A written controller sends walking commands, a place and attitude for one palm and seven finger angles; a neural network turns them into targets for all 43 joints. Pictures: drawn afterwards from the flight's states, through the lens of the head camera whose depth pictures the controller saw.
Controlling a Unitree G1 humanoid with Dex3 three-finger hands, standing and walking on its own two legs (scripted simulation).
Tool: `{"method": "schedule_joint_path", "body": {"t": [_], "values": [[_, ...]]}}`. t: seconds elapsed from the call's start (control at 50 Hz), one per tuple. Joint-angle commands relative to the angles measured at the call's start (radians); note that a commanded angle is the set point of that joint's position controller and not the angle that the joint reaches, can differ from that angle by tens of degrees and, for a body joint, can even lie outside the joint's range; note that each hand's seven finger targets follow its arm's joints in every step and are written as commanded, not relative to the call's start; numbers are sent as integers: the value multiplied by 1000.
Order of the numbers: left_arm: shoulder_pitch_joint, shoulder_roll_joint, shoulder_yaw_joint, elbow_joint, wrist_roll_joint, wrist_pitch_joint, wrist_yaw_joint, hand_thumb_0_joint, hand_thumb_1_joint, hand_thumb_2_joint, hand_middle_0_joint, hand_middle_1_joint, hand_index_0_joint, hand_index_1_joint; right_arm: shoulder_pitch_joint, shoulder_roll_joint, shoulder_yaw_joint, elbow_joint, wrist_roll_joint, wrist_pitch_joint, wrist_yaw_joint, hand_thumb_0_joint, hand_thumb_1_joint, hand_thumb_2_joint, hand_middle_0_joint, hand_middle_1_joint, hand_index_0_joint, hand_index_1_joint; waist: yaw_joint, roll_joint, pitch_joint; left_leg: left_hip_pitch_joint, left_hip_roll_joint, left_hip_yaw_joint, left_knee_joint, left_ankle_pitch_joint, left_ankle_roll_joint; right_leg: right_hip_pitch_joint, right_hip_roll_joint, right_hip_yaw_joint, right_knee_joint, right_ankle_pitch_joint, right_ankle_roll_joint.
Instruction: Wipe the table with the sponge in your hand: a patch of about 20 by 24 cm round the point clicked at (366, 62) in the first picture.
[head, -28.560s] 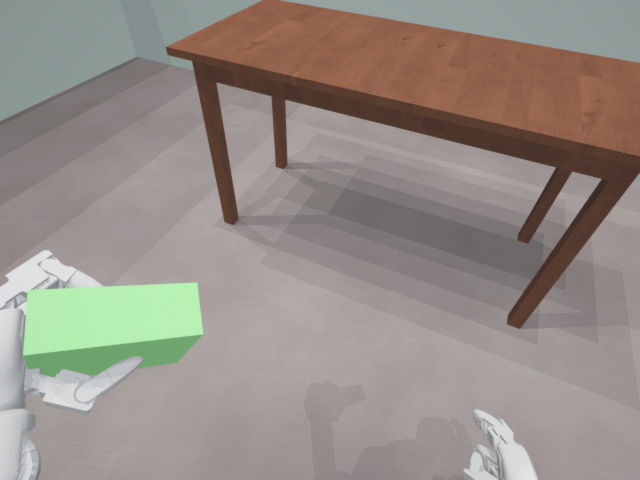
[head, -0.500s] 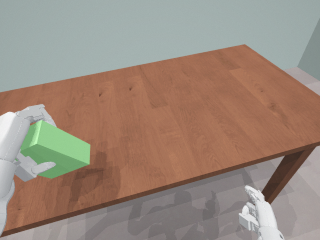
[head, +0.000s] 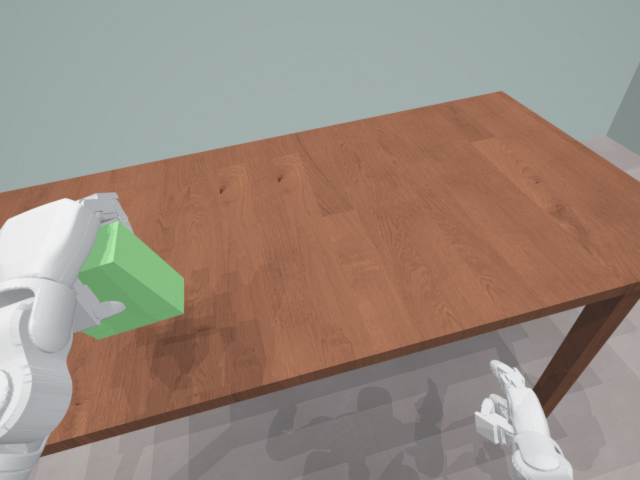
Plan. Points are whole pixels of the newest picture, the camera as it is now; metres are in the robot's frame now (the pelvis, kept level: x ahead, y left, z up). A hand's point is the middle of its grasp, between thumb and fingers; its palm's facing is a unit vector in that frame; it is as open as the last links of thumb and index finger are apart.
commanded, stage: turn the palm down, sponge in hand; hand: left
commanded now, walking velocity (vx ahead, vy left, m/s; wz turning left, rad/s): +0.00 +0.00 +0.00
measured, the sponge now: (120, 294) +0.25 +0.29 +0.14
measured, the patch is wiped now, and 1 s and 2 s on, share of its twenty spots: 0.00 0.00 0.00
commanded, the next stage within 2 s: move the sponge above the wiping area in 0.54 s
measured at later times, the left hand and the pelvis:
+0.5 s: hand (104, 276) +0.23 +0.27 +0.19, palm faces +0.22 -0.07 -0.97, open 9.4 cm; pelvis +0.00 -0.01 +0.00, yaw +0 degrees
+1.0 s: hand (121, 274) +0.25 +0.27 +0.18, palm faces +0.17 -0.08 -0.98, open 9.4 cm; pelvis +0.00 -0.01 +0.00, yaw -1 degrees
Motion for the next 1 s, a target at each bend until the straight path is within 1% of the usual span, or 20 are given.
{"method": "schedule_joint_path", "body": {"t": [0.0, 0.1, 0.12, 0.2, 0.22, 0.3, 0.32, 0.4, 0.42, 0.44, 0.52, 0.54, 0.6, 0.62, 0.64, 0.8, 0.82, 0.9, 0.92, 0.98], "values": [[-243, 251, 151, -168, 78, -15, 40, 0, 100, 1300, -1200, -1600, -1200, -1600, -274, -68, -7, -210, -6, -62, 15, 0, -900, -900, 200, 300, 200, 300, 15, -26, -195, -1, 28, -131, -93, 60, -6, 80, -14, 120, -93, -16, -30], [-240, 252, 157, -154, 98, -25, 53, 0, 100, 1300, -1200, -1600, -1200, -1600, -282, -65, -8, -208, -10, -63, 19, 0, -900, -900, 200, 300, 200, 300, 19, -38, -193, -5, 23, -127, -82, 43, -5, 74, -20, 144, -107, -47, -33], [-254, 261, 177, -159, 104, -22, 60, 0, 100, 1300, -1200, -1600, -1200, -1600, -326, -59, -3, -210, -3, -75, 22, 0, -900, -900, 200, 300, 200, 300, 24, -29, -175, -7, 21, -127, -77, 32, -6, 66, -4, 181, -113, -70, -49], [-256, 240, 147, -140, 99, -29, 62, 0, 100, 1300, -1200, -1600, -1200, -1600, -290, -64, -9, -201, -10, -68, 18, 0, -900, -900, 200, 300, 200, 300, 17, -37, -187, 4, 20, -124, -77, 43, -6, 65, -22, 152, -119, -58, -33], [-276, 255, 168, -158, 102, -28, 66, 0, 100, 1300, -1200, -1600, -1200, -1600, -333, -57, -4, -207, -5, -82, 19, 0, -900, -900, 200, 300, 200, 300, 24, -29, -182, 4, 18, -126, -72, 28, -7, 63, -10, 189, -123, -84, -48], [-262, 237, 142, -135, 100, -33, 62, 0, 100, 1300, -1200, -1600, -1200, -1600, -289, -62, -12, -198, -12, -75, 14, 0, -900, -900, 200, 300, 200, 300, 15, -57, -187, 12, 15, -119, -62, 44, -5, 61, -28, 172, -131, -75, -33], [-273, 246, 157, -140, 104, -30, 64, 0, 100, 1300, -1200, -1600, -1200, -1600, -331, -55, -8, -199, -6, -88, 15, 0, -900, -900, 200, 300, 200, 300, 19, -57, -172, 13, 14, -118, -57, 32, -7, 48, -15, 209, -140, -106, -47], [-267, 242, 144, -133, 108, -37, 61, 0, 100, 1300, -1200, -1600, -1200, -1600, -291, -63, -15, -192, -14, -78, 15, 0, -900, -900, 200, 300, 200, 300, 18, -36, -197, 18, 12, -118, -54, 65, -6, 67, -29, 182, -126, -52, -38], [-273, 257, 163, -139, 106, -32, 62, 0, 100, 1300, -1200, -1600, -1200, -1600, -332, -58, -9, -200, -9, -89, 16, 0, -900, -900, 200, 300, 200, 300, 23, -42, -176, 12, 12, -120, -55, 45, -8, 58, -19, 215, -138, -91, -49], [-273, 224, 130, -112, 100, -30, 58, 0, 100, 1300, -1200, -1600, -1200, -1600, -308, -62, -10, -198, -14, -85, 14, 0, -900, -900, 200, 300, 200, 300, 18, -46, -170, 1, 14, -112, -53, 35, -5, 60, -29, 183, -137, -91, -42], [-274, 257, 161, -130, 108, -34, 60, 0, 100, 1300, -1200, -1600, -1200, -1600, -329, -59, -10, -196, -9, -90, 16, 0, -900, -900, 200, 300, 200, 300, 21, -44, -175, 11, 10, -115, -45, 40, -8, 51, -23, 227, -143, -106, -49], [-272, 229, 133, -107, 100, -33, 56, 0, 100, 1300, -1200, -1600, -1200, -1600, -306, -63, -12, -198, -15, -86, 15, 0, -900, -900, 200, 300, 200, 300, 18, -59, -176, 2, 12, -109, -43, 34, -5, 58, -33, 193, -141, -101, -41], [-261, 240, 141, -110, 102, -38, 55, 0, 100, 1300, -1200, -1600, -1200, -1600, -292, -63, -15, -194, -14, -81, 14, 0, -900, -900, 200, 300, 200, 300, 17, -49, -181, 10, 11, -112, -43, 50, -6, 56, -38, 200, -139, -82, -34], [-273, 256, 161, -125, 104, -34, 59, 0, 100, 1300, -1200, -1600, -1200, -1600, -330, -56, -11, -199, -10, -92, 15, 0, -900, -900, 200, 300, 200, 300, 21, -53, -171, 11, 10, -113, -39, 38, -7, 47, -27, 234, -148, -115, -46], [-277, 228, 132, -99, 104, -34, 57, 0, 100, 1300, -1200, -1600, -1200, -1600, -303, -63, -14, -196, -17, -89, 15, 0, -900, -900, 200, 300, 200, 300, 17, -48, -181, 4, 13, -106, -33, 45, -6, 55, -35, 202, -138, -90, -42], [-303, 210, 97, -77, 122, -44, 51, 0, 100, 1300, -1200, -1600, -1200, -1600, -286, -62, -15, -191, -13, -86, 14, 0, -900, -900, 200, 300, 200, 300, 10, -29, -179, 20, 9, -113, -50, 50, -5, 47, -32, 183, -136, -66, -35], [-311, 222, 116, -99, 120, -43, 56, 0, 100, 1300, -1200, -1600, -1200, -1600, -320, -55, -10, -200, -9, -98, 14, 0, -900, -900, 200, 300, 200, 300, 17, -28, -184, 20, 10, -116, -51, 37, -7, 54, -25, 213, -141, -93, -48], [-301, 221, 111, -83, 135, -47, 55, 0, 100, 1300, -1200, -1600, -1200, -1600, -280, -63, -16, -191, -17, -86, 18, 0, -900, -900, 200, 300, 200, 300, 16, -39, -213, 26, 12, -118, -53, 89, -5, 79, -31, 177, -120, -10, -40], [-294, 247, 145, -110, 134, -44, 61, 0, 100, 1300, -1200, -1600, -1200, -1600, -319, -57, -13, -199, -13, -96, 20, 0, -900, -900, 200, 300, 200, 300, 24, -27, -215, 29, 12, -121, -49, 89, -7, 84, -22, 211, -124, -27, -53], [-251, 215, 124, -84, 130, -44, 63, 0, 100, 1300, -1200, -1600, -1200, -1600, -277, -61, -18, -191, -18, -86, 26, 0, -900, -900, 200, 300, 200, 300, 25, -35, -210, 27, 15, -122, -57, 112, -7, 90, -26, 167, -116, 16, -44]]}}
